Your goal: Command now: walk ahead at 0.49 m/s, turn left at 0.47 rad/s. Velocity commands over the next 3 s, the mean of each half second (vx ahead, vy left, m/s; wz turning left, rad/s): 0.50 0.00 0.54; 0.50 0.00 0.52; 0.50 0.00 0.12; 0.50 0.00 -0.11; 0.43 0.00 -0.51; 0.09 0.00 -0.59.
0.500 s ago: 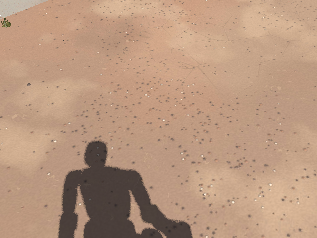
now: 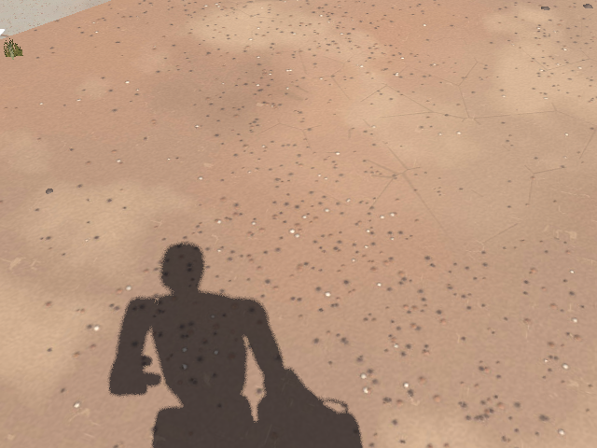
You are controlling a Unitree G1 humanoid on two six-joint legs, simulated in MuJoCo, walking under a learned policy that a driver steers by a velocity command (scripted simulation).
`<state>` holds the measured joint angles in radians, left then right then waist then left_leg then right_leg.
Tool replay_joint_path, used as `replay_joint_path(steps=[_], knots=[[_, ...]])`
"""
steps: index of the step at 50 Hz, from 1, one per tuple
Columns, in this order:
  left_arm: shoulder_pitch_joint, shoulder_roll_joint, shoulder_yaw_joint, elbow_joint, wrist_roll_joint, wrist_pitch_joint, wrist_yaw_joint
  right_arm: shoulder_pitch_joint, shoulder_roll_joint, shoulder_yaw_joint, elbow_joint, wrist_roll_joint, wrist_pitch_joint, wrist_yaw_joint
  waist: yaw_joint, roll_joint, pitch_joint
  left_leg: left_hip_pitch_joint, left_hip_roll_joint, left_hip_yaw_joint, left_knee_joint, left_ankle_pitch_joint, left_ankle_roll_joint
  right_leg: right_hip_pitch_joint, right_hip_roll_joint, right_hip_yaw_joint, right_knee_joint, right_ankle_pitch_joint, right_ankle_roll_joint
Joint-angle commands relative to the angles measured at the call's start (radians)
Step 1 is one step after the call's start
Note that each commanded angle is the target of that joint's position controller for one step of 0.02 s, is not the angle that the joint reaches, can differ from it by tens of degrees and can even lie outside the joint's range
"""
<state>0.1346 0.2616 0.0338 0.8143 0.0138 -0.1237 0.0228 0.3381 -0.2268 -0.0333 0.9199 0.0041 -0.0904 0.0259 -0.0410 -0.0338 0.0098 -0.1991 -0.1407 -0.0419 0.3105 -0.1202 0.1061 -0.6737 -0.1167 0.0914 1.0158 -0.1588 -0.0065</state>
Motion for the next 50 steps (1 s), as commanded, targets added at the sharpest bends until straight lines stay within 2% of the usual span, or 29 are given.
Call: replay_joint_path(steps=[1,4,7,9,11,12,13,14,15,16,17,19,21,24,28,33,34,36,37,38,39,40,41,42,43,44,45,47,50], knots=[[-0.018,0.048,0.011,-0.065,0.005,0.005,0.011,-0.039,-0.166,-0.038,-0.088,0.009,-0.018,-0.024,0.028,0.076,0.039,-0.184,0.228,-0.213,-0.164,0.028,0.156,0.109,0.034,-0.034,-0.237,0.184,0.031],[-0.121,0.042,0.006,-0.097,-0.013,-0.002,0.001,0.02,-0.179,-0.045,-0.081,0.021,-0.006,-0.032,-0.018,0.101,0.015,-0.122,0.229,-0.233,-0.118,-0.006,0.127,0.166,0.083,-0.039,-0.413,0.253,0.047],[-0.176,0.074,0.013,-0.129,-0.024,-0.012,-0.013,0.057,-0.168,-0.045,-0.076,0.029,0.007,-0.037,-0.032,0.103,0.005,-0.017,0.263,-0.319,-0.044,-0.073,0.117,0.184,0.098,-0.007,-0.511,0.207,0.045],[-0.163,0.104,0.024,-0.138,-0.027,-0.026,-0.022,0.044,-0.178,-0.05,-0.088,0.022,0.016,-0.043,-0.008,0.125,-0.004,0.031,0.28,-0.379,0.023,-0.067,0.105,0.239,0.107,-0.001,-0.56,0.117,0.027],[-0.017,0.141,0.045,-0.105,-0.022,-0.038,-0.019,0.014,-0.149,-0.041,-0.111,0.016,0.023,-0.044,0.069,0.142,-0.07,0.01,0.225,-0.376,0.163,-0.005,0.067,0.449,0.094,-0.015,-0.622,0.059,-0.021],[0.146,0.196,0.062,-0.084,-0.009,-0.041,-0.011,-0.007,-0.09,-0.02,-0.136,0.006,0.017,-0.038,0.142,0.068,-0.197,-0.103,0.164,-0.291,0.42,-0.048,0.029,0.699,-0.055,0.108,-0.604,0.028,-0.088],[0.264,0.289,0.088,-0.062,0.004,-0.024,-0.006,0.109,-0.019,0.002,-0.165,0.025,0.001,-0.032,0.113,-0.231,-0.331,-0.448,0.023,-0.125,0.723,-0.349,-0.04,1.052,-0.29,0.498,-0.646,-0.081,-0.255],[0.266,0.214,0.077,-0.058,-0.006,-0.016,-0.011,0.128,-0.106,-0.011,-0.163,0.046,-0.004,-0.034,0.112,-0.262,-0.32,-0.617,0.097,-0.132,0.915,-0.449,-0.048,1.057,-0.35,0.693,-0.701,-0.264,-0.282],[0.218,0.129,0.055,-0.081,-0.01,-0.014,-0.012,0.047,-0.185,-0.032,-0.164,0.045,0.004,-0.036,0.13,-0.124,-0.191,-0.653,0.14,-0.146,0.985,-0.36,-0.052,0.94,-0.302,0.553,-0.714,-0.256,-0.233],[0.163,0.108,0.046,-0.089,-0.009,-0.009,-0.014,-0.004,-0.178,-0.036,-0.174,0.033,0.013,-0.038,0.113,-0.037,-0.115,-0.624,0.176,-0.117,0.986,-0.274,-0.063,0.815,-0.25,0.399,-0.729,-0.142,-0.194],[0.119,0.09,0.039,-0.088,-0.01,-0.004,-0.018,-0.035,-0.16,-0.038,-0.187,0.021,0.017,-0.036,0.092,-0.019,-0.054,-0.598,0.198,-0.11,0.941,-0.217,-0.072,0.713,-0.201,0.301,-0.762,-0.048,-0.178],[0.091,0.079,0.036,-0.075,-0.004,-0.003,-0.024,-0.036,-0.12,-0.039,-0.202,0.024,0.032,-0.026,0.058,-0.062,-0.008,-0.528,0.235,-0.079,0.891,-0.162,-0.078,0.595,-0.139,0.151,-0.82,0.051,-0.155],[0.106,0.095,0.045,-0.057,-0.009,-0.01,-0.028,-0.046,-0.091,-0.035,-0.222,0.025,0.043,-0.021,0.051,-0.06,-0.003,-0.532,0.244,-0.061,0.865,-0.121,-0.087,0.573,-0.129,0.064,-0.847,0.157,-0.171],[0.129,0.127,0.058,-0.034,-0.008,-0.01,-0.025,-0.104,-0.085,-0.034,-0.262,0.02,0.047,-0.017,0.056,-0.034,0.002,-0.579,0.251,-0.065,0.754,-0.03,-0.099,0.6,-0.143,-0.023,-0.857,0.285,-0.185],[0.143,0.155,0.063,-0.02,-0.011,0.003,-0.016,-0.224,-0.072,-0.028,-0.307,0.019,0.039,0.006,0.092,-0.031,0.022,-0.54,0.244,-0.015,0.527,0.149,-0.086,0.621,-0.129,-0.142,-0.858,0.28,-0.158],[0.202,0.192,0.071,0.01,-0.031,0.027,-0.013,-0.359,-0.074,-0.027,-0.38,0.024,0.04,0.036,0.124,-0.032,0.073,-0.528,0.225,0.057,0.379,0.091,-0.048,0.723,-0.172,-0.205,-0.821,0.292,-0.13],[0.203,0.201,0.074,0.012,-0.035,0.034,-0.012,-0.365,-0.082,-0.03,-0.391,0.024,0.041,0.041,0.116,-0.037,0.072,-0.505,0.212,0.076,0.36,0.044,-0.032,0.742,-0.179,-0.222,-0.793,0.36,-0.121],[0.192,0.233,0.083,0.007,-0.039,0.046,-0.006,-0.318,-0.114,-0.048,-0.395,0.018,0.046,0.042,0.07,-0.071,0.019,-0.371,0.146,0.138,0.342,-0.06,0.008,0.758,-0.176,-0.264,-0.663,0.687,-0.102],[0.185,0.247,0.086,0.004,-0.04,0.054,-0.001,-0.223,-0.147,-0.067,-0.376,0.018,0.049,0.04,0.011,-0.078,-0.039,-0.239,0.1,0.164,0.318,-0.083,0.036,0.746,-0.162,-0.287,-0.519,0.831,-0.09],[0.175,0.237,0.081,-0.003,-0.041,0.059,0.004,-0.046,-0.201,-0.1,-0.327,0.019,0.052,0.028,-0.082,-0.049,-0.129,0.016,0.058,0.163,0.248,-0.016,0.075,0.648,-0.124,-0.313,-0.298,0.826,-0.06],[0.195,0.182,0.059,-0.032,-0.011,0.051,0.004,0.103,-0.293,-0.132,-0.294,0.021,0.062,0.003,-0.126,0.102,-0.223,0.34,0.227,-0.102,0.234,0.015,0.139,0.354,-0.073,-0.31,0.035,0.384,-0.015],[0.261,0.064,0.018,-0.1,-0.002,0.014,-0.012,0.041,-0.384,-0.134,-0.325,0.022,0.049,0.001,-0.002,0.333,-0.356,0.63,0.476,-0.719,0.071,-0.157,0.348,-0.06,0.144,-0.163,0.385,-0.415,0.032],[0.144,0.165,0.037,-0.115,-0.036,-0.027,-0.028,0.084,-0.29,-0.109,-0.328,0.012,0.04,0.006,-0.087,0.195,-0.39,0.619,0.48,-0.76,-0.02,-0.212,0.317,-0.169,0.104,0.017,0.444,-0.377,0.011],[0.094,0.176,0.04,-0.128,-0.064,-0.036,-0.034,0.053,-0.226,-0.09,-0.311,0.006,0.031,0.007,-0.071,0.152,-0.252,0.502,0.45,-0.586,-0.01,-0.141,0.263,-0.202,0.059,-0.004,0.398,-0.294,-0.011],[0.097,0.159,0.035,-0.118,-0.048,-0.034,-0.026,-0.02,-0.189,-0.076,-0.316,0.012,0.025,0.009,-0.013,0.038,-0.159,0.32,0.406,-0.454,-0.011,-0.025,0.22,-0.136,0.01,-0.011,0.296,-0.212,-0.012],[0.09,0.157,0.041,-0.099,-0.019,-0.02,-0.016,-0.092,-0.14,-0.059,-0.324,0.011,0.023,0.01,0.022,0.016,-0.107,0.191,0.35,-0.343,-0.029,0.073,0.173,-0.058,-0.026,-0.02,0.211,-0.162,-0.01],[0.13,0.156,0.044,-0.101,-0.016,-0.005,-0.02,-0.121,-0.145,-0.057,-0.334,-0.003,0.019,0.007,0.06,0.081,-0.097,0.101,0.348,-0.318,-0.052,0.155,0.187,0.011,-0.041,-0.014,0.188,-0.136,0.001],[0.158,0.138,0.044,-0.091,-0.007,0.017,-0.022,-0.123,-0.154,-0.059,-0.313,-0.001,0.006,0.005,0.079,0.079,-0.084,0.016,0.329,-0.253,-0.086,0.259,0.198,0.062,-0.039,-0.032,0.131,-0.107,0.028],[0.062,0.105,0.035,-0.12,-0.001,0.03,-0.015,-0.073,-0.172,-0.061,-0.272,0.001,-0.002,-0.01,0.053,0.063,-0.029,-0.01,0.302,-0.171,-0.119,0.317,0.181,0.004,-0.032,-0.047,-0.014,0.03,0.052]])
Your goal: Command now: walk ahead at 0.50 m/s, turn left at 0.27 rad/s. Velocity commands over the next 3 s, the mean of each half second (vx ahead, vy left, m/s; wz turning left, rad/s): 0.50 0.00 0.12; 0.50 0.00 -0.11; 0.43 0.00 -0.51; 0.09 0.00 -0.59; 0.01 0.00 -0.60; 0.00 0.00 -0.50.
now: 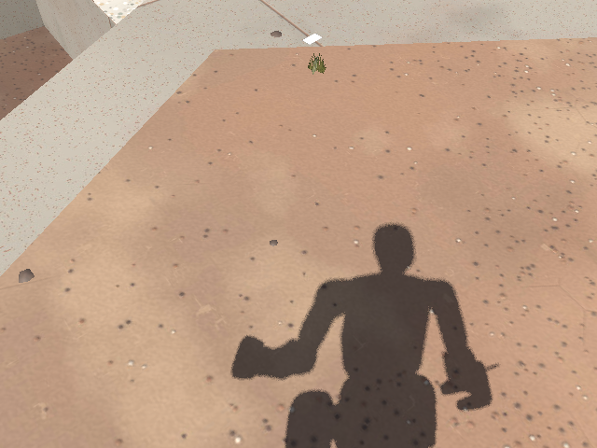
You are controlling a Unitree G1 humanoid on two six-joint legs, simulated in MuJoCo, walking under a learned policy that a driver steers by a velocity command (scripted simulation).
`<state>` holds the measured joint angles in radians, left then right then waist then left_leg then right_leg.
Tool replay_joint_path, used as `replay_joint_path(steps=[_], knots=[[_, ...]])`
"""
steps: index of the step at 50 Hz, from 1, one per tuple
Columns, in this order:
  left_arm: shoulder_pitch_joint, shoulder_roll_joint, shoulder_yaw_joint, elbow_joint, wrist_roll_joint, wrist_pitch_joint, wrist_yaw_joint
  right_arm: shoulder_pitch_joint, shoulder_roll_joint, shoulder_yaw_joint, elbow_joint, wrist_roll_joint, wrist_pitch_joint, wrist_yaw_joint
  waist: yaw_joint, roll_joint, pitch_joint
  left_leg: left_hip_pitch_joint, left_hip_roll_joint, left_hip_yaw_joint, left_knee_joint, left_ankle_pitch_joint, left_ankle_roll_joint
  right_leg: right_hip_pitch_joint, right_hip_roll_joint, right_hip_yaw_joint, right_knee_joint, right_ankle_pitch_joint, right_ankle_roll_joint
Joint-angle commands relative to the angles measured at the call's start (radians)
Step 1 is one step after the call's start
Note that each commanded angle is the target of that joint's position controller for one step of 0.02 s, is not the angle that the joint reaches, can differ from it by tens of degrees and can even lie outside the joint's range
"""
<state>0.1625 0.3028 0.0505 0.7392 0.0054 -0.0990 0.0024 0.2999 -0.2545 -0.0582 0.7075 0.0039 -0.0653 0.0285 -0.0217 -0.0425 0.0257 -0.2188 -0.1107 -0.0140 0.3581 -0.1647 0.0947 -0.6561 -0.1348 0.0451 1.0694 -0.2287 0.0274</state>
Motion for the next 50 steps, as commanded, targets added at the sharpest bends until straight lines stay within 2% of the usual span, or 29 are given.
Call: replay_joint_path(steps=[1,5,10,13,14,15,16,17,18,19,20,21,22,25,28,32,35,38,40,41,42,43,44,45,46,47,48,49,50], knots=[[0.005,0.055,0.015,-0.052,0.008,0.005,0.004,-0.019,-0.145,-0.035,-0.048,0.002,-0.025,-0.018,0.021,0.077,-0.038,0.023,0.259,-0.179,-0.168,0.36,0.177,-0.024,-0.008,-0.003,-0.133,0.165,0.019],[-0.122,0.029,0.004,-0.08,-0.005,-0.006,-0.013,0.04,-0.157,-0.032,-0.008,0.01,-0.021,-0.027,-0.038,0.099,-0.009,0.067,0.242,-0.144,-0.173,0.231,0.129,0.002,0.034,-0.022,-0.39,0.37,0.0],[-0.237,0.038,0.003,-0.132,-0.014,-0.021,-0.044,0.118,-0.171,-0.034,0.044,0.013,-0.008,-0.031,-0.079,0.105,0.037,0.227,0.317,-0.202,-0.11,0.228,0.127,-0.056,0.066,-0.023,-0.52,0.301,-0.042],[-0.199,0.055,0.009,-0.137,-0.014,-0.027,-0.055,0.113,-0.185,-0.038,0.058,0.014,0.005,-0.038,-0.044,0.132,0.015,0.285,0.338,-0.214,-0.041,0.381,0.097,0.027,0.097,-0.042,-0.566,0.181,-0.083],[-0.141,0.073,0.018,-0.126,-0.013,-0.027,-0.051,0.096,-0.195,-0.04,0.056,0.013,0.008,-0.039,-0.008,0.145,-0.022,0.282,0.322,-0.199,0.024,0.546,0.084,0.13,0.128,-0.069,-0.577,0.15,-0.102],[-0.018,0.103,0.036,-0.093,-0.01,-0.028,-0.045,0.076,-0.19,-0.036,0.052,0.01,0.012,-0.039,0.06,0.134,-0.104,0.255,0.274,-0.159,0.164,0.697,0.061,0.313,0.156,-0.096,-0.602,0.187,-0.133],[0.158,0.154,0.051,-0.061,0.001,-0.027,-0.036,0.062,-0.161,-0.021,0.033,-0.002,0.01,-0.039,0.135,0.099,-0.244,0.098,0.228,-0.123,0.399,0.581,0.027,0.613,0.043,0.01,-0.553,0.266,-0.196],[0.284,0.244,0.076,-0.039,0.015,-0.021,-0.031,0.196,-0.064,0.009,0.025,0.004,-0.008,-0.032,0.119,-0.144,-0.415,-0.31,0.066,-0.053,0.82,0.102,-0.057,1.04,-0.213,0.438,-0.575,0.146,-0.363],[0.324,0.17,0.058,-0.017,-0.005,-0.015,-0.035,0.192,-0.09,0.01,0.039,0.011,-0.026,-0.025,0.134,-0.211,-0.465,-0.472,0.029,-0.154,0.949,-0.398,-0.059,1.096,-0.274,0.697,-0.723,0.001,-0.386],[0.249,0.12,0.041,-0.027,-0.016,-0.009,-0.03,0.087,-0.168,-0.011,0.017,0.034,-0.032,-0.02,0.134,-0.121,-0.282,-0.563,0.098,-0.149,1.011,-0.348,-0.054,0.963,-0.237,0.572,-0.749,-0.1,-0.327],[0.168,0.098,0.031,-0.041,-0.014,-0.002,-0.026,0.008,-0.169,-0.01,-0.006,0.032,-0.033,-0.02,0.108,-0.031,-0.168,-0.556,0.154,-0.104,0.967,-0.253,-0.05,0.796,-0.199,0.441,-0.775,-0.073,-0.291],[0.111,0.073,0.02,-0.044,-0.008,0.002,-0.032,-0.043,-0.154,-0.011,-0.011,0.012,-0.029,-0.023,0.078,0.031,-0.07,-0.522,0.186,-0.077,0.886,-0.193,-0.05,0.64,-0.14,0.342,-0.82,0.001,-0.263],[0.081,0.069,0.016,-0.048,0.002,-0.004,-0.033,-0.011,-0.141,-0.015,-0.009,0.007,-0.021,-0.025,0.034,-0.021,-0.053,-0.461,0.217,-0.081,0.837,-0.148,-0.056,0.553,-0.123,0.296,-0.851,0.064,-0.266],[0.07,0.074,0.02,-0.031,-0.002,-0.019,-0.038,0.042,-0.098,-0.01,0.018,0.007,0.002,-0.031,-0.003,-0.037,-0.046,-0.389,0.235,-0.058,0.758,-0.096,-0.083,0.45,-0.08,0.183,-0.912,0.188,-0.28],[0.107,0.105,0.029,-0.005,-0.006,-0.018,-0.027,-0.057,-0.084,-0.006,-0.012,-0.005,0.0,-0.036,0.018,-0.013,-0.019,-0.46,0.249,-0.05,0.604,0.044,-0.105,0.473,-0.075,0.114,-0.937,0.294,-0.281],[0.16,0.121,0.032,0.023,-0.018,-0.003,-0.016,-0.192,-0.056,0.004,-0.039,0.001,-0.016,-0.023,0.069,-0.013,0.001,-0.425,0.219,-0.019,0.346,0.237,-0.102,0.509,-0.039,0.035,-0.937,0.283,-0.236],[0.217,0.135,0.035,0.055,-0.025,0.008,-0.014,-0.282,-0.056,0.006,-0.067,0.01,-0.023,-0.009,0.105,-0.017,0.024,-0.419,0.197,-0.006,0.246,0.255,-0.096,0.571,-0.067,0.043,-0.918,0.248,-0.234],[0.241,0.142,0.04,0.079,-0.03,0.025,-0.008,-0.336,-0.073,0.002,-0.097,0.013,-0.033,0.008,0.106,-0.026,0.041,-0.422,0.182,-0.015,0.179,0.172,-0.069,0.653,-0.111,0.078,-0.866,0.274,-0.222],[0.228,0.155,0.044,0.085,-0.033,0.035,-0.002,-0.295,-0.098,-0.008,-0.094,0.011,-0.042,0.012,0.067,-0.04,0.02,-0.337,0.159,-0.01,0.139,0.099,-0.05,0.677,-0.122,0.108,-0.806,0.345,-0.204],[0.203,0.164,0.046,0.081,-0.034,0.04,0.0,-0.219,-0.119,-0.02,-0.075,0.009,-0.047,0.009,0.016,-0.043,-0.021,-0.214,0.133,0.014,0.103,0.09,-0.034,0.662,-0.1,0.096,-0.724,0.46,-0.188],[0.197,0.14,0.036,0.077,-0.028,0.041,0.001,-0.075,-0.167,-0.044,-0.033,0.003,-0.049,0.0,-0.051,-0.023,-0.121,0.012,0.134,0.017,0.098,0.112,-0.006,0.599,-0.043,0.059,-0.557,0.525,-0.159],[0.188,0.075,0.01,0.045,-0.004,0.037,0.001,0.113,-0.246,-0.066,-0.007,-0.015,-0.047,-0.014,-0.122,0.084,-0.288,0.325,0.324,-0.174,0.138,0.145,0.062,0.397,0.031,0.007,-0.245,0.289,-0.115],[0.326,-0.034,-0.021,0.032,-0.018,0.017,-0.004,0.156,-0.311,-0.079,0.013,-0.02,-0.038,-0.013,-0.058,0.354,-0.411,0.632,0.542,-0.599,0.051,-0.022,0.207,0.012,0.184,-0.015,0.078,-0.319,-0.057],[0.281,0.079,0.005,0.054,-0.042,0.006,-0.005,0.159,-0.206,-0.055,0.006,-0.011,-0.034,-0.015,-0.101,0.255,-0.38,0.585,0.524,-0.652,-0.015,-0.165,0.19,-0.091,0.139,0.096,0.204,-0.351,-0.057],[0.195,0.126,0.022,0.028,-0.055,0.003,-0.006,0.095,-0.163,-0.04,0.004,-0.004,-0.035,-0.018,-0.094,0.202,-0.236,0.465,0.494,-0.496,-0.035,-0.149,0.143,-0.14,0.097,0.085,0.225,-0.261,-0.062],[0.149,0.115,0.022,0.019,-0.047,0.007,-0.002,0.025,-0.138,-0.03,0.0,-0.006,-0.036,-0.018,-0.064,0.139,-0.165,0.334,0.454,-0.386,-0.064,-0.08,0.117,-0.109,0.054,0.064,0.193,-0.175,-0.057],[0.128,0.105,0.027,0.014,-0.034,0.015,0.0,-0.028,-0.109,-0.022,0.002,-0.007,-0.039,-0.015,-0.036,0.135,-0.102,0.226,0.418,-0.302,-0.103,-0.023,0.105,-0.078,0.03,0.062,0.144,-0.118,-0.051],[0.152,0.088,0.03,0.018,-0.034,0.029,-0.001,-0.059,-0.094,-0.018,0.005,-0.015,-0.045,-0.014,-0.003,0.152,-0.075,0.148,0.395,-0.234,-0.145,0.008,0.096,-0.021,0.008,0.067,0.122,-0.075,-0.047],[0.164,0.07,0.03,0.025,-0.035,0.04,-0.003,-0.066,-0.083,-0.018,0.012,-0.017,-0.054,-0.01,0.005,0.153,-0.054,0.098,0.376,-0.17,-0.161,0.112,0.088,0.02,0.003,0.067,0.11,-0.056,-0.047]])
Over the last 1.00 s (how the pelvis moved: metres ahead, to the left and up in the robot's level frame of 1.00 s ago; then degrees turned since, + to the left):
0.48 0.12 0.00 34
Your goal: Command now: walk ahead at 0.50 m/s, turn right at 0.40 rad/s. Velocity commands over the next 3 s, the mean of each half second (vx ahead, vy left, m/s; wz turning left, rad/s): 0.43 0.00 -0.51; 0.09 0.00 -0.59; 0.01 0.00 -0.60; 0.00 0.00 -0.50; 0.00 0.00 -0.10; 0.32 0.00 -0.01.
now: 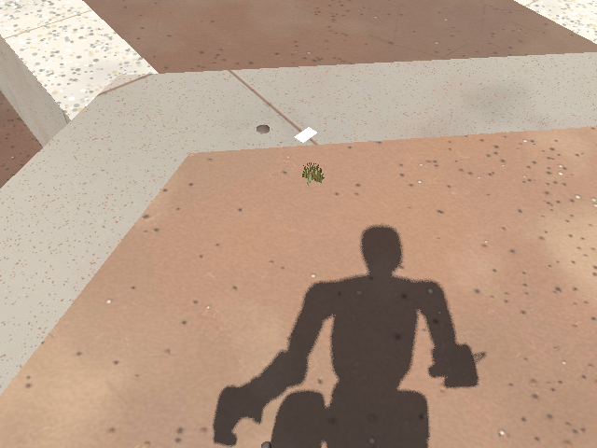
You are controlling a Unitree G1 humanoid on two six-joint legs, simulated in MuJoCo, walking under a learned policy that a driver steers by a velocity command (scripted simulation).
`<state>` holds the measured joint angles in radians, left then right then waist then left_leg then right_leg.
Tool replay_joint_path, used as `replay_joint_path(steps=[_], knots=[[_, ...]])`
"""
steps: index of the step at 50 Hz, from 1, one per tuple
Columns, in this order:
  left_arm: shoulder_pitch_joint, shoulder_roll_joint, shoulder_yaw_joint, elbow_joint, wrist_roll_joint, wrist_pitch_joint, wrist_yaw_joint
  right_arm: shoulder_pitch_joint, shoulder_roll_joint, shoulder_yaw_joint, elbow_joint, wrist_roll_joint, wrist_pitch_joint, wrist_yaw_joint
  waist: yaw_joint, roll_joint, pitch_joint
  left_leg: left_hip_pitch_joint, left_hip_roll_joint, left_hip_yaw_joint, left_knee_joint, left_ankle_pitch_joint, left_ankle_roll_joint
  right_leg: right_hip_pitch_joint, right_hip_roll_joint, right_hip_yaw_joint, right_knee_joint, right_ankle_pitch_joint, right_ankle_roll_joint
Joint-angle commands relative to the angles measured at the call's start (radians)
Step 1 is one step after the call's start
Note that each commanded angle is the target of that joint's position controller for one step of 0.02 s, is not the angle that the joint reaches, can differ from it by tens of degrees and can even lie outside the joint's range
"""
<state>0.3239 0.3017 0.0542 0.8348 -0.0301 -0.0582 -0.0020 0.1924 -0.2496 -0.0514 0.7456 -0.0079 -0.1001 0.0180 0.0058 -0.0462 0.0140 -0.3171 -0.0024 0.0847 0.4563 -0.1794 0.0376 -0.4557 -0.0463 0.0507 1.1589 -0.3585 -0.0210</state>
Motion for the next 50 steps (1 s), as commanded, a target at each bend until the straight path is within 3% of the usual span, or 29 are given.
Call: replay_joint_path(steps=[1,5,9,14,15,16,18,19,20,21,22,23,24,25,26,27,28,32,35,38,41,43,44,45,46,47,48,49,50], knots=[[0.019,0.045,0.023,-0.077,-0.003,0.011,0.0,0.025,-0.109,-0.031,-0.016,-0.005,-0.023,-0.001,0.005,0.169,-0.043,0.179,0.28,-0.236,-0.284,0.141,0.161,-0.181,-0.086,0.054,0.008,0.092,0.013],[-0.057,0.034,0.026,-0.109,0.007,0.031,0.001,0.033,-0.131,-0.044,0.02,-0.008,-0.027,-0.015,-0.001,0.106,0.008,0.182,0.271,-0.096,-0.323,0.238,0.159,-0.259,-0.09,0.068,-0.11,0.238,0.032],[-0.175,0.008,0.017,-0.148,0.01,0.021,-0.023,0.056,-0.162,-0.051,0.043,-0.003,-0.014,-0.028,-0.042,0.093,0.039,0.218,0.25,0.022,-0.328,0.246,0.129,-0.233,-0.076,0.003,-0.339,0.407,0.017],[-0.309,0.007,0.012,-0.223,0.009,0.021,-0.051,0.119,-0.199,-0.065,0.082,0.019,0.017,-0.032,-0.084,0.087,0.085,0.372,0.301,0.075,-0.279,0.303,0.11,-0.268,-0.059,-0.067,-0.483,0.333,-0.025],[-0.315,0.014,0.015,-0.234,0.009,0.022,-0.056,0.118,-0.207,-0.068,0.086,0.024,0.024,-0.032,-0.077,0.094,0.082,0.399,0.308,0.088,-0.248,0.373,0.101,-0.254,-0.046,-0.085,-0.497,0.289,-0.04],[-0.3,0.028,0.022,-0.241,0.013,0.023,-0.06,0.095,-0.22,-0.071,0.082,0.026,0.033,-0.035,-0.055,0.108,0.073,0.407,0.302,0.109,-0.181,0.57,0.086,-0.207,-0.016,-0.116,-0.514,0.242,-0.056],[-0.146,0.08,0.053,-0.216,0.019,0.024,-0.059,0.065,-0.244,-0.077,0.07,0.036,0.052,-0.046,0.035,0.14,-0.03,0.398,0.271,0.134,0.073,0.929,0.051,0.005,0.079,-0.18,-0.543,0.195,-0.095],[0.009,0.135,0.084,-0.177,0.022,0.023,-0.047,0.048,-0.233,-0.071,0.062,0.043,0.053,-0.049,0.119,0.113,-0.113,0.309,0.222,0.153,0.29,0.867,0.008,0.236,0.118,-0.171,-0.639,0.333,-0.128],[0.086,0.23,0.109,-0.164,0.024,0.033,-0.021,0.083,-0.167,-0.049,0.037,0.006,0.042,-0.046,0.121,-0.057,-0.202,0.03,0.148,0.148,0.613,0.307,-0.058,0.535,-0.045,0.065,-0.627,0.67,-0.191],[0.01,0.315,0.108,-0.214,0.049,0.025,-0.018,0.175,-0.073,-0.012,-0.012,-0.013,0.015,-0.033,0.008,-0.261,-0.365,-0.326,-0.068,0.001,0.983,-0.488,-0.121,0.807,-0.339,0.637,-0.706,0.869,-0.441],[0.023,0.236,0.091,-0.235,0.041,0.023,-0.028,0.111,-0.181,-0.033,0.006,0.011,-0.003,-0.021,0.091,-0.067,-0.471,-0.339,-0.012,-0.197,1.033,-0.471,-0.103,0.8,-0.325,0.597,-0.734,0.891,-0.426],[-0.026,0.188,0.076,-0.236,0.033,0.016,-0.03,0.036,-0.183,-0.033,-0.025,0.036,-0.006,-0.021,0.076,-0.037,-0.343,-0.383,0.027,-0.184,0.991,-0.396,-0.082,0.694,-0.28,0.436,-0.725,0.885,-0.379],[-0.07,0.153,0.069,-0.23,0.013,0.014,-0.029,0.019,-0.167,-0.031,-0.016,0.022,-0.002,-0.033,0.039,0.053,-0.218,-0.39,0.066,-0.167,0.895,-0.326,-0.081,0.546,-0.212,0.329,-0.742,0.821,-0.317],[-0.113,0.125,0.061,-0.236,0.007,0.018,-0.021,0.009,-0.175,-0.037,-0.014,0.003,0.01,-0.045,0.013,0.051,-0.165,-0.359,0.09,-0.164,0.821,-0.277,-0.084,0.431,-0.181,0.285,-0.767,0.772,-0.286],[-0.137,0.115,0.055,-0.247,0.021,0.023,-0.017,0.009,-0.177,-0.04,-0.016,-0.003,0.028,-0.049,-0.013,0.049,-0.134,-0.289,0.094,-0.163,0.8,-0.241,-0.08,0.326,-0.154,0.261,-0.808,0.781,-0.274],[-0.147,0.139,0.062,-0.254,0.038,0.022,-0.014,0.042,-0.168,-0.039,-0.021,0.0,0.041,-0.05,-0.038,-0.002,-0.137,-0.254,0.081,-0.163,0.777,-0.235,-0.094,0.269,-0.165,0.26,-0.812,0.848,-0.3],[-0.158,0.146,0.065,-0.254,0.039,0.022,-0.011,0.065,-0.157,-0.036,-0.015,-0.001,0.049,-0.052,-0.049,-0.005,-0.143,-0.237,0.077,-0.159,0.727,-0.229,-0.108,0.239,-0.156,0.233,-0.811,0.884,-0.301],[-0.138,0.164,0.07,-0.246,0.021,0.043,0.015,-0.005,-0.129,-0.026,-0.032,-0.008,0.063,-0.058,-0.032,-0.011,-0.179,-0.236,0.038,-0.159,0.529,-0.108,-0.137,0.226,-0.104,0.211,-0.785,0.814,-0.251],[-0.146,0.166,0.07,-0.253,0.017,0.066,0.031,-0.07,-0.13,-0.024,-0.051,0.001,0.075,-0.053,-0.012,-0.046,-0.172,-0.215,0.017,-0.175,0.415,-0.033,-0.14,0.212,-0.084,0.254,-0.788,0.575,-0.213],[-0.144,0.162,0.068,-0.256,0.021,0.081,0.035,-0.125,-0.137,-0.026,-0.072,0.006,0.075,-0.047,0.007,-0.084,-0.133,-0.2,-0.006,-0.195,0.31,-0.048,-0.132,0.213,-0.078,0.328,-0.78,0.404,-0.199],[-0.145,0.155,0.066,-0.263,0.02,0.088,0.033,-0.126,-0.147,-0.031,-0.082,0.008,0.058,-0.038,0.008,-0.112,-0.126,-0.151,-0.028,-0.202,0.2,-0.102,-0.113,0.258,-0.081,0.403,-0.722,0.466,-0.191],[-0.177,0.144,0.062,-0.276,0.008,0.092,0.035,-0.074,-0.15,-0.039,-0.072,0.011,0.045,-0.031,-0.03,-0.118,-0.124,-0.042,-0.027,-0.186,0.002,-0.003,-0.084,0.265,-0.048,0.428,-0.669,0.47,-0.154],[-0.173,0.124,0.056,-0.282,0.007,0.094,0.037,-0.043,-0.172,-0.048,-0.065,0.006,0.04,-0.031,-0.037,-0.094,-0.128,0.069,0.032,-0.209,-0.091,0.131,-0.057,0.214,-0.008,0.411,-0.621,0.373,-0.114],[-0.115,0.069,0.04,-0.285,0.023,0.094,0.036,-0.037,-0.238,-0.062,-0.078,-0.011,0.045,-0.038,0.001,0.091,-0.17,0.207,0.245,-0.378,-0.093,0.342,0.025,0.107,0.085,0.29,-0.431,0.047,-0.058],[-0.091,0.088,0.046,-0.314,0.015,0.088,0.034,-0.025,-0.278,-0.072,-0.059,-0.041,0.058,-0.038,0.035,0.36,-0.13,0.257,0.409,-0.616,-0.112,0.567,0.214,-0.116,0.221,0.127,-0.254,-0.329,0.002],[-0.063,0.177,0.07,-0.291,0.029,0.081,0.031,-0.031,-0.223,-0.063,-0.079,-0.027,0.058,-0.037,0.015,0.286,-0.143,0.255,0.45,-0.635,-0.107,0.559,0.272,-0.165,0.143,0.124,-0.036,-0.318,0.047],[-0.073,0.208,0.085,-0.266,0.016,0.087,0.029,-0.055,-0.171,-0.049,-0.093,-0.02,0.061,-0.042,0.011,0.201,-0.132,0.233,0.382,-0.507,-0.085,0.512,0.229,-0.163,0.119,0.115,0.042,-0.242,0.066],[-0.07,0.188,0.085,-0.247,0.011,0.101,0.033,-0.088,-0.151,-0.043,-0.101,-0.011,0.068,-0.044,0.022,0.154,-0.112,0.214,0.312,-0.409,-0.075,0.447,0.18,-0.163,0.104,0.098,0.07,-0.185,0.086],[-0.081,0.169,0.081,-0.251,0.013,0.113,0.034,-0.105,-0.144,-0.04,-0.103,0.001,0.073,-0.047,0.017,0.156,-0.091,0.202,0.289,-0.361,-0.08,0.414,0.163,-0.179,0.092,0.086,0.087,-0.138,0.1]])
Over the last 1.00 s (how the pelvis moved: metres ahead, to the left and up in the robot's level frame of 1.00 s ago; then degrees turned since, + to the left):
0.55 0.01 -0.01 -3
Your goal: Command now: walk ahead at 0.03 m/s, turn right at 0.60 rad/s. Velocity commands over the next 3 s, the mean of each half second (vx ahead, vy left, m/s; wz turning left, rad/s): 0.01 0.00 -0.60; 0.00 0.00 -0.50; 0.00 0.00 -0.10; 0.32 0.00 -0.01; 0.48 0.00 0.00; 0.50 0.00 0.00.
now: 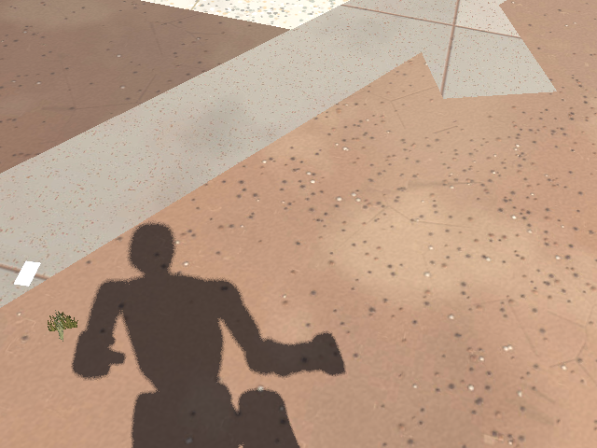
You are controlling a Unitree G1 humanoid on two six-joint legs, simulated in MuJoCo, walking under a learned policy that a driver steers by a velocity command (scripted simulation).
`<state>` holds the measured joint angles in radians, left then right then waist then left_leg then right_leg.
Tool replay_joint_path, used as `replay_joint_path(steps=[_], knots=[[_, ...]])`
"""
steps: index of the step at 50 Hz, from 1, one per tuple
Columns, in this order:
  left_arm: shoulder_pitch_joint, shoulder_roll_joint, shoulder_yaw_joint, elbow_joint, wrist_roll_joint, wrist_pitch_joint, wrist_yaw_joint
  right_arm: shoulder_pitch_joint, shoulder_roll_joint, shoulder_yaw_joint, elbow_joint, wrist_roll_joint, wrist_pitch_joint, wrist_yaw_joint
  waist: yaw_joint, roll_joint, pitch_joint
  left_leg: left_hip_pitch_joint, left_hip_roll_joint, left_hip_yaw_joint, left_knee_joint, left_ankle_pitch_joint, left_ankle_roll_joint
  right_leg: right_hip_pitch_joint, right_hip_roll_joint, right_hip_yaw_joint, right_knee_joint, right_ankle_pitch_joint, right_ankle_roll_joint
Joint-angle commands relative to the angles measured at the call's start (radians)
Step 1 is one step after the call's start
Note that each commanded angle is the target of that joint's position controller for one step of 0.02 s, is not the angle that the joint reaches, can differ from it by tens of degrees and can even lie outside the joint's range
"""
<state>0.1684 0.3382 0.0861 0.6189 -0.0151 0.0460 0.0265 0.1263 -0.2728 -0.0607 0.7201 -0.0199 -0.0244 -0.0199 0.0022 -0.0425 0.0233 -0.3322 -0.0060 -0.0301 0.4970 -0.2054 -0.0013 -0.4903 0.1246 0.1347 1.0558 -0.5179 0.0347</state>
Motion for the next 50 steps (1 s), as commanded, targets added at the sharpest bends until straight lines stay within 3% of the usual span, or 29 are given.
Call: replay_joint_path(steps=[1,3,6,11,13,14,15,16,17,18,19,20,21,23,29,34,36,38,39,40,41,42,43,44,45,46,48,50], knots=[[0.064,0.097,0.039,-0.041,-0.006,0.015,0.0,-0.04,-0.127,-0.03,-0.076,0.012,0.005,-0.013,0.019,0.16,-0.086,0.193,0.263,-0.19,-0.134,0.43,0.195,-0.129,-0.085,-0.028,0.172,0.054,0.053],[0.02,0.059,0.026,-0.066,-0.014,0.016,-0.004,-0.019,-0.142,-0.037,-0.07,0.003,0.017,-0.02,-0.006,0.201,-0.082,0.211,0.239,-0.124,-0.156,0.409,0.2,-0.12,-0.095,-0.083,0.076,0.093,0.061],[-0.027,0.042,0.016,-0.094,-0.007,0.012,-0.013,-0.002,-0.172,-0.05,-0.064,0.005,0.028,-0.023,-0.033,0.23,-0.117,0.251,0.274,-0.086,-0.154,0.413,0.217,-0.06,-0.134,-0.11,-0.082,0.098,0.06],[-0.014,0.061,0.024,-0.102,-0.006,0.019,-0.034,-0.013,-0.209,-0.065,-0.057,0.027,0.029,-0.007,-0.032,0.252,-0.122,0.217,0.314,-0.04,-0.142,0.341,0.204,0.099,-0.142,-0.172,-0.318,0.145,0.014],[0.037,0.057,0.031,-0.086,-0.005,0.021,-0.043,-0.032,-0.212,-0.066,-0.051,0.045,0.029,-0.006,0.006,0.236,-0.116,0.185,0.307,-0.007,-0.085,0.281,0.161,0.198,-0.122,-0.205,-0.498,0.26,-0.031],[0.077,0.065,0.039,-0.068,-0.002,0.02,-0.041,-0.013,-0.189,-0.062,-0.04,0.05,0.028,-0.005,0.019,0.208,-0.12,0.135,0.281,0.029,-0.023,0.214,0.115,0.291,-0.099,-0.205,-0.592,0.329,-0.063],[0.11,0.111,0.055,-0.065,0.0,0.016,-0.032,0.037,-0.146,-0.052,-0.021,0.036,0.027,0.0,0.017,0.068,-0.116,-0.002,0.221,0.113,0.135,0.056,0.031,0.427,-0.167,-0.074,-0.671,0.506,-0.11],[0.118,0.238,0.077,-0.094,0.005,0.01,-0.014,0.036,-0.078,-0.026,-0.068,-0.023,0.027,0.007,-0.019,-0.283,-0.11,-0.305,0.074,0.182,0.465,-0.441,-0.076,0.555,-0.447,0.311,-0.667,0.883,-0.252],[0.139,0.222,0.068,-0.102,0.046,-0.015,-0.026,-0.077,-0.126,-0.041,-0.101,-0.005,0.02,-0.006,0.074,-0.223,-0.161,-0.352,0.022,0.009,0.635,-0.485,-0.076,0.446,-0.515,0.404,-0.711,0.82,-0.394],[0.1,0.192,0.057,-0.094,0.049,-0.035,-0.03,-0.095,-0.158,-0.052,-0.098,0.019,0.022,-0.012,0.051,-0.134,-0.117,-0.36,0.043,-0.026,0.694,-0.405,-0.061,0.412,-0.456,0.316,-0.726,0.721,-0.359],[0.043,0.162,0.049,-0.089,0.029,-0.043,-0.024,-0.074,-0.162,-0.058,-0.084,0.022,0.025,-0.018,0.019,-0.098,-0.087,-0.364,0.054,-0.037,0.678,-0.313,-0.051,0.387,-0.397,0.249,-0.722,0.647,-0.298],[0.009,0.13,0.037,-0.094,0.011,-0.042,-0.018,-0.059,-0.161,-0.061,-0.065,0.013,0.029,-0.025,0.007,-0.077,-0.085,-0.357,0.06,-0.043,0.662,-0.255,-0.054,0.381,-0.362,0.217,-0.717,0.619,-0.26],[-0.017,0.124,0.03,-0.096,0.005,-0.038,-0.012,-0.039,-0.16,-0.063,-0.062,0.006,0.031,-0.026,-0.009,-0.085,-0.087,-0.324,0.05,-0.039,0.668,-0.205,-0.063,0.351,-0.339,0.194,-0.716,0.648,-0.252],[-0.011,0.112,0.023,-0.096,0.013,-0.035,-0.002,-0.02,-0.142,-0.06,-0.059,0.012,0.027,-0.019,-0.017,-0.093,-0.114,-0.285,0.025,-0.034,0.664,-0.149,-0.073,0.349,-0.317,0.184,-0.714,0.671,-0.256],[0.017,0.139,0.033,-0.085,0.008,-0.026,0.01,-0.07,-0.111,-0.045,-0.076,0.019,0.02,-0.009,0.015,-0.101,-0.105,-0.241,-0.005,-0.057,0.379,-0.131,-0.088,0.379,-0.298,0.262,-0.696,0.543,-0.259],[-0.005,0.151,0.039,-0.09,0.006,-0.014,-0.003,-0.066,-0.118,-0.047,-0.084,0.028,0.004,0.008,0.022,-0.113,-0.101,-0.122,-0.036,-0.067,0.227,-0.177,-0.072,0.329,-0.284,0.364,-0.67,0.546,-0.264],[-0.017,0.15,0.04,-0.091,0.0,-0.01,-0.007,-0.052,-0.121,-0.048,-0.086,0.031,-0.004,0.015,0.017,-0.119,-0.111,-0.077,-0.044,-0.068,0.15,-0.176,-0.061,0.342,-0.275,0.404,-0.649,0.595,-0.257],[-0.047,0.144,0.038,-0.095,-0.012,-0.004,-0.005,-0.007,-0.12,-0.052,-0.076,0.031,-0.012,0.022,-0.016,-0.114,-0.121,0.019,-0.046,-0.056,-0.016,-0.082,-0.043,0.331,-0.242,0.414,-0.612,0.61,-0.226],[-0.057,0.134,0.035,-0.098,-0.019,-0.002,-0.001,0.025,-0.128,-0.057,-0.065,0.026,-0.014,0.022,-0.035,-0.099,-0.124,0.112,-0.024,-0.051,-0.13,0.043,-0.026,0.287,-0.21,0.396,-0.584,0.547,-0.189],[-0.018,0.091,0.022,-0.095,-0.009,-0.003,0.001,0.05,-0.176,-0.066,-0.066,0.011,-0.012,0.017,-0.019,-0.002,-0.159,0.234,0.121,-0.155,-0.156,0.143,0.026,0.199,-0.156,0.32,-0.48,0.346,-0.133],[0.028,0.058,0.014,-0.105,-0.007,-0.01,0.002,0.008,-0.256,-0.077,-0.074,-0.01,-0.001,0.013,0.044,0.277,-0.115,0.276,0.303,-0.383,-0.178,0.36,0.172,0.002,0.021,0.114,-0.302,-0.018,-0.065],[0.025,0.141,0.039,-0.093,0.013,-0.02,0.006,0.017,-0.209,-0.069,-0.084,-0.022,-0.005,0.015,0.008,0.28,-0.105,0.215,0.416,-0.503,-0.195,0.401,0.305,-0.047,0.002,0.072,-0.058,-0.158,-0.009],[0.044,0.182,0.057,-0.069,0.008,-0.021,0.004,-0.018,-0.17,-0.053,-0.095,-0.011,-0.007,0.011,0.024,0.202,-0.088,0.185,0.387,-0.427,-0.184,0.372,0.299,-0.048,-0.03,0.073,0.07,-0.099,0.011],[0.054,0.166,0.057,-0.043,0.005,-0.014,0.006,-0.054,-0.142,-0.045,-0.099,0.002,-0.005,0.007,0.036,0.163,-0.069,0.173,0.314,-0.336,-0.169,0.32,0.25,-0.049,-0.037,0.065,0.112,-0.04,0.029],[0.055,0.138,0.051,-0.032,0.006,-0.005,0.009,-0.065,-0.126,-0.038,-0.099,0.017,-0.003,0.004,0.031,0.158,-0.054,0.184,0.27,-0.283,-0.16,0.293,0.219,-0.068,-0.037,0.064,0.135,0.004,0.044],[0.051,0.106,0.042,-0.028,0.004,0.0,0.008,-0.058,-0.121,-0.031,-0.095,0.022,0.0,0.002,0.022,0.16,-0.046,0.187,0.251,-0.249,-0.155,0.329,0.215,-0.069,-0.035,0.059,0.14,0.032,0.056],[0.019,0.062,0.024,-0.038,-0.001,-0.002,0.006,-0.03,-0.119,-0.027,-0.082,0.015,0.007,0.001,0.004,0.18,-0.054,0.209,0.215,-0.187,-0.155,0.365,0.216,-0.036,-0.044,0.014,0.037,0.06,0.068],[-0.008,0.029,0.007,-0.045,0.004,-0.005,0.005,-0.018,-0.121,-0.025,-0.074,0.012,0.012,0.001,-0.011,0.209,-0.08,0.244,0.208,-0.162,-0.14,0.378,0.215,0.028,-0.084,-0.026,-0.138,0.059,0.074]])
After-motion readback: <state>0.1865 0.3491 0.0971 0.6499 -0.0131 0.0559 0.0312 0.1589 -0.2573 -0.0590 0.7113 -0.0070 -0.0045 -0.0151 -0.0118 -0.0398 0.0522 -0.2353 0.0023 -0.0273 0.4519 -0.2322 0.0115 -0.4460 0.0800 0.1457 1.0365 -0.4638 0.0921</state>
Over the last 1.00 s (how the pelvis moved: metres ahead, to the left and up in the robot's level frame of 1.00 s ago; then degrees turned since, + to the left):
0.35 -0.07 0.00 -35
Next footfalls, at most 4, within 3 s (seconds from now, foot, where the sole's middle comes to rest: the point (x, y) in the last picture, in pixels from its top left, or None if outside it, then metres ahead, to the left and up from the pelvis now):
0.30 right None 0.02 -0.15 -0.77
0.80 left None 0.10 0.05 -0.77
1.14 right None -0.06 -0.16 -0.77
2.18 right None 0.31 -0.36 -0.77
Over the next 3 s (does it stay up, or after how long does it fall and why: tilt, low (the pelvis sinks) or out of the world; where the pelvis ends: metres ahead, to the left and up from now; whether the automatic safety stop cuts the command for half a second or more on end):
stays up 0.62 -0.37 0.01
